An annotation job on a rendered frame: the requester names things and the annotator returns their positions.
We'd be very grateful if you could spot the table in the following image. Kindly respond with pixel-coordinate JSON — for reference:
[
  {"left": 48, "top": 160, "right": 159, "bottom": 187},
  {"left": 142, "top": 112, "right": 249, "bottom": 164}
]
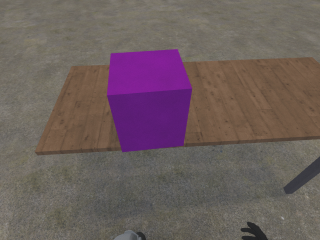
[{"left": 35, "top": 57, "right": 320, "bottom": 194}]

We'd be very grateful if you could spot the robot left shin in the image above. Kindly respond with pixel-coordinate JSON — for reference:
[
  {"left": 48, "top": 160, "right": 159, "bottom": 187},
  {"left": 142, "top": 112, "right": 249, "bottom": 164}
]
[{"left": 124, "top": 230, "right": 138, "bottom": 236}]

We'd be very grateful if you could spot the right robot hand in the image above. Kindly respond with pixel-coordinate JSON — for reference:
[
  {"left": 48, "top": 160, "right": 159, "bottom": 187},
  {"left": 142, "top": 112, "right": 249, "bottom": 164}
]
[{"left": 240, "top": 222, "right": 268, "bottom": 240}]

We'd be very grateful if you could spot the carton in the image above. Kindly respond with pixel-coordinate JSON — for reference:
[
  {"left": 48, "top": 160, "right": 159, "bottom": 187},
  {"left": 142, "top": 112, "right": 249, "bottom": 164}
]
[{"left": 107, "top": 49, "right": 192, "bottom": 152}]

